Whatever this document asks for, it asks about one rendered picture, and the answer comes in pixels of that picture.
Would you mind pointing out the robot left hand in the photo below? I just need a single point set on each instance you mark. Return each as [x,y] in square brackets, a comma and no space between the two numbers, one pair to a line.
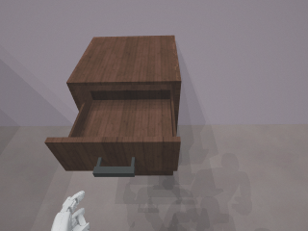
[65,221]

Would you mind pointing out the cabinet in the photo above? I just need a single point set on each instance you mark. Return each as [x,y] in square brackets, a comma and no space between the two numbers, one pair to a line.
[129,63]

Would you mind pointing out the drawer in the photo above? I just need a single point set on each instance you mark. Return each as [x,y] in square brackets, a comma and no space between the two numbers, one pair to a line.
[118,125]

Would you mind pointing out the handle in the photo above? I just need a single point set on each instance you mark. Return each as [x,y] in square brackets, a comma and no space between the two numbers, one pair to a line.
[100,171]

